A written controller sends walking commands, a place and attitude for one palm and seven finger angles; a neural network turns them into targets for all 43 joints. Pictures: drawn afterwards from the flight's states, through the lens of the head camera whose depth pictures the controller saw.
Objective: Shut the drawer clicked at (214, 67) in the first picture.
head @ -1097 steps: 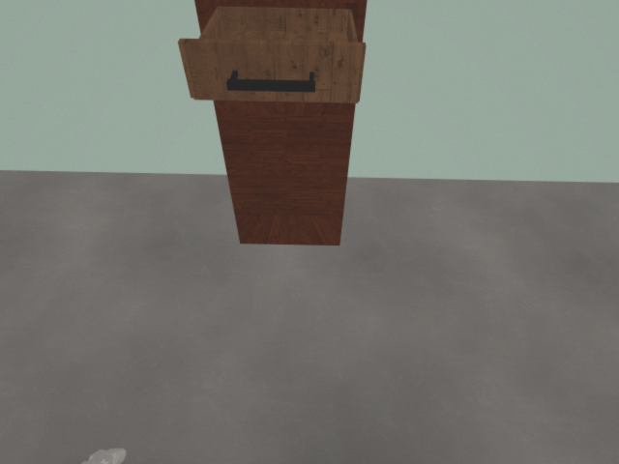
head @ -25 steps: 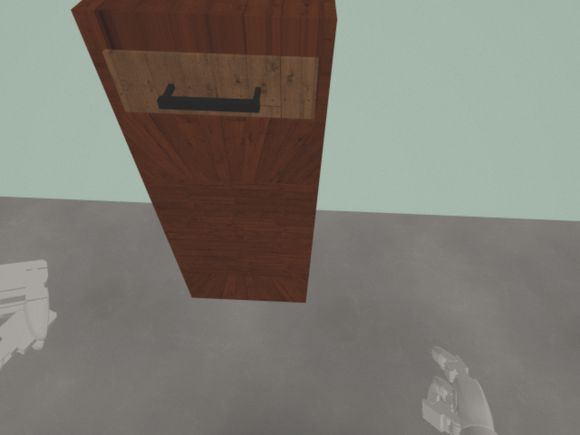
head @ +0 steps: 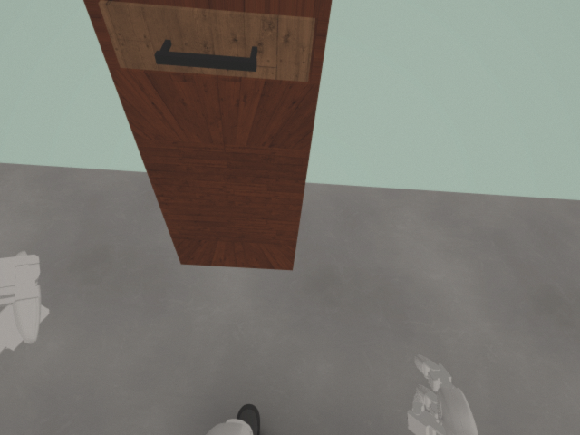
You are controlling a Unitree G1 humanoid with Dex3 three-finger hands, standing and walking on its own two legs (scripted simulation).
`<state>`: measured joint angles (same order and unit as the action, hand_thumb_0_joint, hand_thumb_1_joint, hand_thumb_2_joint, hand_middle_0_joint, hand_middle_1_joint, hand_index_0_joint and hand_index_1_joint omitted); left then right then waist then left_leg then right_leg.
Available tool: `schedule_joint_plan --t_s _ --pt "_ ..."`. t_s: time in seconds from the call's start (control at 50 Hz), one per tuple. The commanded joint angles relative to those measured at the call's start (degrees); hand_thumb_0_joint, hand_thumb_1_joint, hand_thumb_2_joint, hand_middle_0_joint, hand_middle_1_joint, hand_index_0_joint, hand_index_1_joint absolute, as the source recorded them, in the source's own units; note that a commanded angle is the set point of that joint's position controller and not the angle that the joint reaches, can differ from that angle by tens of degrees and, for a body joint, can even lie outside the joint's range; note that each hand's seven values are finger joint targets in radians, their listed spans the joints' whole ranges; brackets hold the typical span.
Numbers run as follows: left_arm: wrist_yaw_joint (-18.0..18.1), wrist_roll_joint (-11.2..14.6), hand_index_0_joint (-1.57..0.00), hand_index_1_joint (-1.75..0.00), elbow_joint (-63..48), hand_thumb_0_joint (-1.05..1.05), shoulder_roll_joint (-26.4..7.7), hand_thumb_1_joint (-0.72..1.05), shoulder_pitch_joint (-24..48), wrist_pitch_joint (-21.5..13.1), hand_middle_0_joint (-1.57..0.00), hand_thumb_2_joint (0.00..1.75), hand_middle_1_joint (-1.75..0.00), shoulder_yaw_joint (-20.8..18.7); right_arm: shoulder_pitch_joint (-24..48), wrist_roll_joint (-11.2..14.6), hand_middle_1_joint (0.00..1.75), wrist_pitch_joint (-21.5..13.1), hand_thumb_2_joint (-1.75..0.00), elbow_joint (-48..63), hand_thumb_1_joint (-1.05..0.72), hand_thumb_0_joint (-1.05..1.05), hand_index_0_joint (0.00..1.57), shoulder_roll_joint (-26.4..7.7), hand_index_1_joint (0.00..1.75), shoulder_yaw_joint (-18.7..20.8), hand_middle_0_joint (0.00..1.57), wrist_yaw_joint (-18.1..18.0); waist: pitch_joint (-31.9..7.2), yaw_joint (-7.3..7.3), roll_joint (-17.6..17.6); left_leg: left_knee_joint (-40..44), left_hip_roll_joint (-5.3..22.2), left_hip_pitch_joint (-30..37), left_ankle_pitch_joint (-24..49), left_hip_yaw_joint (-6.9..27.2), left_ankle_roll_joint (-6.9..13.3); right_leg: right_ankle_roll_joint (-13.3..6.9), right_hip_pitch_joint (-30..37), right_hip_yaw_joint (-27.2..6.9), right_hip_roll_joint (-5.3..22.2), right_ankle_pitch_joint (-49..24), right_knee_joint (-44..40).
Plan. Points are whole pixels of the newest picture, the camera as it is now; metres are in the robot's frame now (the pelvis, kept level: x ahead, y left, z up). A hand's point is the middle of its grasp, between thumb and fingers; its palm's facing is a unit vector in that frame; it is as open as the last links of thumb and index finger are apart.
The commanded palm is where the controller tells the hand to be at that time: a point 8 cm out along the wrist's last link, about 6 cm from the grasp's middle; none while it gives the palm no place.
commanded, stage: step back with the hand held close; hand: left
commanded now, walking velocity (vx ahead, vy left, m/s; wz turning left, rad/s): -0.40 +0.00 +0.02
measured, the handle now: (208, 55) +0.72 +0.22 +0.12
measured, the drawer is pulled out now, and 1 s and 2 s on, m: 0.00 0.00 0.00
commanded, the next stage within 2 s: stop stepping back and stand still in 0.08 s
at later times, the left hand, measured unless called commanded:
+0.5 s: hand out of the picture +0.13 +0.28 +0.16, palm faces +0.41 -0.84 -0.36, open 3.2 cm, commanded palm +0.06 +0.30 +0.19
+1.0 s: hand out of the picture +0.06 +0.26 +0.15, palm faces +0.42 -0.84 -0.35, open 3.2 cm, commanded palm +0.01 +0.30 +0.19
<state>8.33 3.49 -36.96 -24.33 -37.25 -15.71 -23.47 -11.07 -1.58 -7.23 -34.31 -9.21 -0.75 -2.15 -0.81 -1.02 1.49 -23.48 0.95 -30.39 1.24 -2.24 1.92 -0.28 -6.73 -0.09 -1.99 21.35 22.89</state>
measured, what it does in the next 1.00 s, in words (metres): walks backwards: left foot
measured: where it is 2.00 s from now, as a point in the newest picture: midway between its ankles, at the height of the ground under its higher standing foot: outside the picture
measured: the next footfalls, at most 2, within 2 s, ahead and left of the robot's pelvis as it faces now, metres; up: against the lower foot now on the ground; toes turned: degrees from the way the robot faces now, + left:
left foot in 0.38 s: -0.04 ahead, +0.13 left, +0.00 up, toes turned +0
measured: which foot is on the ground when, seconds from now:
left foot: down 0.00-0.24, up 0.26-0.36, down 0.38-1.00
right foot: down 0.00-1.00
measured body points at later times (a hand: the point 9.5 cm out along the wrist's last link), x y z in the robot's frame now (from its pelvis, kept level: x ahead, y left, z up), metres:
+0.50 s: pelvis -0.07 +0.02 +0.00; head -0.06 +0.05 +0.45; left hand +0.10 +0.32 +0.18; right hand +0.10 -0.22 -0.06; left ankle -0.03 +0.10 -0.73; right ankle -0.11 -0.11 -0.71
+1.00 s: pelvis -0.12 +0.02 +0.01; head -0.13 +0.03 +0.46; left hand +0.04 +0.30 +0.17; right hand +0.04 -0.23 -0.07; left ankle -0.08 +0.12 -0.73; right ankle -0.10 -0.09 -0.73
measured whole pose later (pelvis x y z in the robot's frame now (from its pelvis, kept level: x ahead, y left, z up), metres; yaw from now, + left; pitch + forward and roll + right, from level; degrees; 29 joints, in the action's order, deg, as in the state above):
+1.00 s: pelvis -0.12 +0.02 +0.01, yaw +1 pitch -2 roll -1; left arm 8.7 1.2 -27.4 -17.1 -33.0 -9.7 -16.8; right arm -14.5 -0.3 -6.3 -37.9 -13.6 0.0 -5.3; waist -0.8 -1.0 0.4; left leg -27.5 -0.7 -14.0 -11.3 0.5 1.2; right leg -0.7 -10.7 3.2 -0.3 13.4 26.2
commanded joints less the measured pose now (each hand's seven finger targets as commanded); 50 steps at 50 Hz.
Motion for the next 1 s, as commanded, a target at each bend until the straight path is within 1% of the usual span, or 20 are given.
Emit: schedule_joint_plan --t_s 0.0,0.04,0.08,0.16,0.2,0.24,0.28,0.34,0.42,0.44,0.48,0.5,0.56,0.62,0.66,0.72,0.76,0.82,0.88,0.98 --pt "0.5 0.9 -1.40 -1.60 -11.2 0.00 -12.6 0.90 4.7 -5.4 -1.40 0.90 -1.60 -7.6 4.4 0.4 0.30 -1.6 -0.90 6.4 -0.90 0.00 0.20 -8.1 0.30 2.6 0.20 -1.9 -10.4 1.17 0.0 -7.5 3.0 28.9 -1.1 1.7 -1.8 -0.7 -15.3 -3.0 9.3 -28.9 -5.7" --pt "-0.1 1.1 -1.40 -1.60 -12.7 0.00 -10.4 0.90 4.8 -4.7 -1.40 0.90 -1.60 -5.4 4.3 1.9 0.30 -1.5 -0.90 7.1 -0.90 0.00 0.20 -9.3 0.30 3.9 0.20 -2.2 -15.1 1.59 1.9 -6.2 3.8 34.2 10.9 2.6 -0.9 3.7 -12.9 0.5 4.6 -31.5 -0.8" --pt "-0.8 1.7 -1.40 -1.60 -10.5 0.00 -11.0 0.90 0.4 -4.3 -1.40 0.90 -1.60 -7.3 5.1 1.9 0.30 -0.7 -0.90 8.7 -0.90 0.00 0.20 -9.5 0.30 3.7 0.20 -2.2 -13.3 0.99 -4.3 -4.7 5.7 34.8 16.8 5.6 0.9 4.3 -15.0 0.7 1.9 -23.2 2.4" --pt "-1.6 2.4 -1.40 -1.60 -8.0 0.00 -10.7 0.90 -1.0 -3.9 -1.40 0.90 -1.60 -8.0 7.0 1.3 0.30 0.1 -0.90 10.1 -0.90 0.00 0.20 -9.1 0.30 3.4 0.20 -1.9 -5.3 0.78 -10.0 3.6 6.8 21.4 -9.8 8.2 0.1 0.9 -14.3 0.7 0.5 -1.3 -0.4" --pt "-1.2 2.7 -1.40 -1.60 -5.3 0.00 -10.5 0.90 -3.5 -2.9 -1.40 0.90 -1.60 -7.7 5.8 1.8 0.30 0.8 -0.90 9.9 -0.90 0.00 0.20 -8.9 0.30 3.9 0.20 -2.1 -1.7 1.51 -1.8 -8.8 1.1 24.0 -18.7 3.4 -3.6 -3.2 -25.6 -4.3 6.5 15.6 -10.7" --pt "-0.2 2.7 -1.40 -1.60 -5.7 0.00 -10.3 0.90 -0.5 -1.2 -1.40 0.90 -1.60 -7.2 6.0 1.8 0.30 1.3 -0.90 8.1 -0.90 0.00 0.20 -9.6 0.30 5.2 0.20 -2.4 1.9 1.31 6.5 -34.7 -3.2 24.3 -19.8 4.6 -5.1 -10.3 -40.5 -16.8 18.8 25.4 -18.0" --pt "-0.1 0.8 -1.40 -1.60 -2.8 0.00 -6.9 0.90 2.6 0.4 -1.40 0.90 -1.60 -4.2 6.4 1.6 0.30 1.6 -0.90 7.5 -0.90 0.00 0.20 -8.0 0.30 3.5 0.20 -2.7 6.8 1.92 5.9 -35.1 0.3 10.6 -20.0 7.2 -3.1 -10.1 -29.3 -10.4 17.7 7.5 -12.4" --pt "0.0 -0.7 -1.40 -1.60 -3.2 0.00 -6.8 0.90 13.1 0.6 -1.40 0.90 -1.60 -1.1 7.3 2.0 0.30 -0.6 -0.90 7.9 -0.90 0.00 0.20 -9.1 0.30 1.9 0.20 -4.2 10.4 2.35 0.4 -4.7 1.1 12.3 -13.4 3.3 -2.1 -3.3 -17.5 -1.4 9.3 -7.9 -2.6" --pt "1.2 -2.4 -1.40 -1.60 -8.9 0.00 -7.8 0.90 10.5 -0.9 -1.40 0.90 -1.60 -1.5 0.6 1.5 0.30 -3.7 -0.90 8.3 -0.90 0.00 0.20 -9.8 0.30 2.7 0.20 -3.0 -8.0 1.15 -12.9 -2.3 9.7 36.9 38.2 13.4 0.6 -0.2 -16.9 1.3 1.4 -6.6 15.7" --pt "0.4 -1.4 -1.40 -1.60 -14.3 0.00 -8.8 0.90 9.4 -1.4 -1.40 0.90 -1.60 -1.8 0.7 0.8 0.30 -4.2 -0.90 7.8 -0.90 0.00 0.20 -9.0 0.30 2.5 0.20 -2.2 -11.0 1.27 -20.2 1.3 10.9 38.2 37.7 17.3 -1.3 0.2 -18.3 0.2 0.9 3.9 21.7" --pt "0.1 -1.1 -1.40 -1.60 -17.6 0.00 -7.4 0.90 8.4 -1.7 -1.40 0.90 -1.60 -1.4 2.5 0.6 0.30 -5.1 -0.90 8.1 -0.90 0.00 0.20 -9.6 0.30 3.3 0.20 -1.1 -9.8 0.57 -14.7 10.2 12.9 24.3 0.9 20.5 0.9 0.6 -10.2 -3.3 1.4 9.1 26.6" --pt "0.9 -1.2 -1.40 -1.60 -17.2 0.00 -7.2 0.90 5.0 -1.3 -1.40 0.90 -1.60 -2.8 1.7 0.8 0.30 -5.4 -0.90 8.6 -0.90 0.00 0.20 -9.4 0.30 3.4 0.20 -1.0 -8.5 0.44 -11.0 10.6 12.3 22.9 -4.9 19.4 3.6 0.5 -9.9 -2.6 1.9 6.2 23.3" --pt "1.6 -0.6 -1.40 -1.60 -13.8 0.00 -7.1 0.90 -4.9 0.4 -1.40 0.90 -1.60 -4.8 2.6 1.3 0.30 -5.0 -0.90 9.3 -0.90 0.00 0.20 -8.4 0.30 2.5 0.20 -0.9 -9.1 0.84 -12.4 8.4 8.7 23.1 -0.6 12.5 2.7 1.2 -7.1 1.8 1.2 1.0 11.4" --pt "1.4 -0.2 -1.40 -1.60 -8.4 0.00 -6.9 0.90 -5.9 0.7 -1.40 0.90 -1.60 -5.9 3.5 1.1 0.30 -3.1 -0.90 9.3 -0.90 0.00 0.20 -8.7 0.30 2.2 0.20 -1.5 -4.1 1.55 -13.7 12.6 7.2 11.0 -18.1 10.1 0.0 0.6 1.8 4.4 0.3 -2.1 2.9" --pt "1.3 -0.1 -1.40 -1.60 -4.1 0.00 -6.7 0.90 -4.4 1.1 -1.40 0.90 -1.60 -5.8 4.0 1.2 0.30 -1.4 -0.90 9.3 -0.90 0.00 0.20 -8.2 0.30 2.2 0.20 -2.1 -1.3 2.05 -8.4 9.4 4.3 6.7 -25.1 8.0 -1.5 -0.9 3.6 1.6 2.7 -3.2 -4.9" --pt "0.8 0.6 -1.40 -1.60 0.7 0.00 -5.9 0.90 0.1 1.8 -1.40 0.90 -1.60 -4.4 3.8 1.8 0.30 0.1 -0.90 7.5 -0.90 0.00 0.20 -8.9 0.30 3.2 0.20 -2.3 -0.2 1.99 6.9 -10.0 -0.2 16.8 -20.4 5.6 -2.6 -6.0 -15.9 -12.4 13.4 13.1 -15.9" --pt "1.0 0.1 -1.40 -1.60 0.9 0.00 -4.0 0.90 2.8 2.8 -1.40 0.90 -1.60 -1.5 3.8 2.3 0.30 0.4 -0.90 6.3 -0.90 0.00 0.20 -9.0 0.30 3.4 0.20 -2.7 2.2 2.12 10.3 -18.7 -0.1 16.2 -18.6 5.4 -1.7 -7.3 -19.9 -13.1 16.6 11.9 -15.8" --pt "1.1 -1.0 -1.40 -1.60 -0.3 0.00 -3.1 0.90 8.1 2.7 -1.40 0.90 -1.60 0.7 4.6 2.0 0.30 -1.0 -0.90 6.2 -0.90 0.00 0.20 -9.2 0.30 2.6 0.20 -3.2 1.1 2.51 6.3 -6.1 0.9 17.7 -15.6 4.9 -0.4 -3.9 -14.2 -6.3 12.1 2.6 -9.0" --pt "1.6 -2.2 -1.40 -1.60 -5.0 0.00 -4.1 0.90 11.2 1.3 -1.40 0.90 -1.60 1.1 5.2 1.5 0.30 -2.7 -0.90 6.6 -0.90 0.00 0.20 -9.9 0.30 2.4 0.20 -4.1 1.8 0.92 -5.5 3.1 3.4 18.6 -14.1 8.0 1.0 -0.5 -10.6 -3.2 5.8 -1.9 -4.1" --pt "1.9 -2.8 -1.40 -1.60 -9.4 0.00 -6.8 0.90 8.4 -0.1 -1.40 0.90 -1.60 -2.3 4.9 1.1 0.30 -3.6 -0.90 7.7 -0.90 0.00 0.20 -9.3 0.30 2.0 0.20 -3.4 0.9 0.36 -8.4 7.6 4.0 10.9 -18.8 10.7 1.2 0.5 -1.8 -0.9 3.5 -5.2 -1.2"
